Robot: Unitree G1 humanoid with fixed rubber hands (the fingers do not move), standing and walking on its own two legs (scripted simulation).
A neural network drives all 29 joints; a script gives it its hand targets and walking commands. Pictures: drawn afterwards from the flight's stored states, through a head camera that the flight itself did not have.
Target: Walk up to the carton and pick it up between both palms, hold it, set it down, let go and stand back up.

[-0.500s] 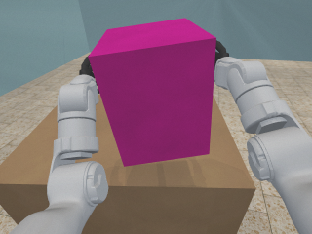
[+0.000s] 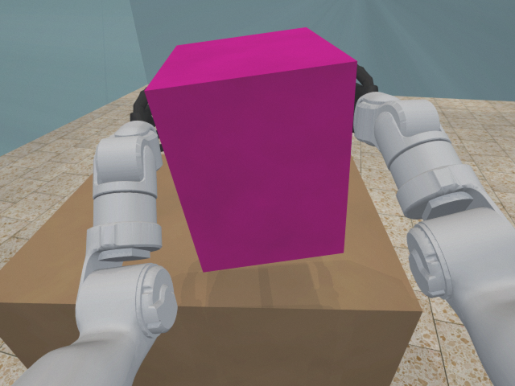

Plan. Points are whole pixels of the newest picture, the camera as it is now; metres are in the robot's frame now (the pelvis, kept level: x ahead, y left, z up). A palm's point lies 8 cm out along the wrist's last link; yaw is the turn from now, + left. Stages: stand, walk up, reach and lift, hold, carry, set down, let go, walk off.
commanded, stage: hold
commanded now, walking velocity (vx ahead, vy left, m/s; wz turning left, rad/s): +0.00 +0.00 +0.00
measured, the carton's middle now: (256, 144) +0.42 -0.01 +0.26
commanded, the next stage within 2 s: none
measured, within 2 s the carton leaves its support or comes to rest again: neither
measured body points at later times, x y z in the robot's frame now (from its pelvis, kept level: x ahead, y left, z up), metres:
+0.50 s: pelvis +0.00 +0.00 +0.00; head -0.09 +0.01 +0.44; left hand +0.39 +0.15 +0.30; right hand +0.39 -0.16 +0.32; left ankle +0.05 +0.11 -0.75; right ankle -0.01 -0.10 -0.75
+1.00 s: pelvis +0.00 +0.00 +0.00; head -0.09 +0.01 +0.44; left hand +0.39 +0.15 +0.30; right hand +0.39 -0.16 +0.32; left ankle +0.05 +0.11 -0.75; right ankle -0.01 -0.10 -0.75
